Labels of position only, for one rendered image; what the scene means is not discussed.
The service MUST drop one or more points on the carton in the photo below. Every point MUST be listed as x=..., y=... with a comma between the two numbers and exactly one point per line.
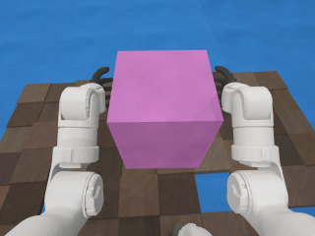
x=164, y=110

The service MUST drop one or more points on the right robot shin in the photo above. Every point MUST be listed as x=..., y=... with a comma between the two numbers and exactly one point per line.
x=189, y=224

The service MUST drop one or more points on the right robot forearm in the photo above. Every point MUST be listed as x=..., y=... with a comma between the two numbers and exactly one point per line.
x=252, y=120

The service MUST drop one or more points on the right robot thigh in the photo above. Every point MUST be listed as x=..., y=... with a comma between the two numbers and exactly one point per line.
x=192, y=230

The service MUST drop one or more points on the right robot upper arm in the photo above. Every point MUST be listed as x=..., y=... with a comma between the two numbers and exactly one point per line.
x=261, y=198

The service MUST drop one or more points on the left robot forearm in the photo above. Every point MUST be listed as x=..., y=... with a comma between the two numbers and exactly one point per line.
x=78, y=117

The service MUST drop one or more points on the robot left hand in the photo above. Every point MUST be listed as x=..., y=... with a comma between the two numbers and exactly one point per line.
x=96, y=80

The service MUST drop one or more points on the left robot upper arm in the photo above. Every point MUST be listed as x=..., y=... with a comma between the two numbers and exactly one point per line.
x=71, y=199

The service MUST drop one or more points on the robot right hand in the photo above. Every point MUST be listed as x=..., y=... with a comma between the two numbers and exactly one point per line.
x=224, y=81

